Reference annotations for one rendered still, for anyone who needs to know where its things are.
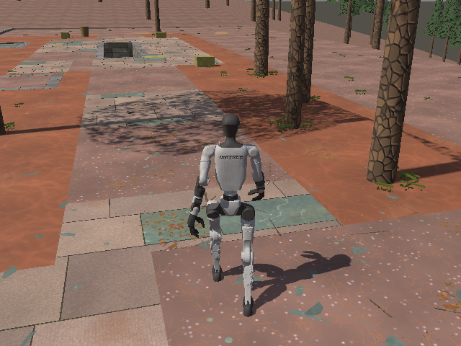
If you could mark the right robot hand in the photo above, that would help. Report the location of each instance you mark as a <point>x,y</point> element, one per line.
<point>259,197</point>

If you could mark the left robot upper arm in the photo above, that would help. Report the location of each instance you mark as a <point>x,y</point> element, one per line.
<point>205,163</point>

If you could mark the left robot shin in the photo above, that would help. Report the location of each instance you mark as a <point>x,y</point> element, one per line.
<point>215,252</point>

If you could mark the right robot upper arm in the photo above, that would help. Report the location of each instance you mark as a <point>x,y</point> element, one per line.
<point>255,159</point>

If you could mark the left robot hand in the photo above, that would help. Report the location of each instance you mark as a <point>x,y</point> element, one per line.
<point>190,223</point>

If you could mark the robot left foot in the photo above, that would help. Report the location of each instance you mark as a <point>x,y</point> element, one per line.
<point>216,275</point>

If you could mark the left robot forearm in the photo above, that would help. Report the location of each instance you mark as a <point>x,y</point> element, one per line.
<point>197,199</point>

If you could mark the right robot forearm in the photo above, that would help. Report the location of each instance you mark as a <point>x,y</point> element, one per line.
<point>260,186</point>

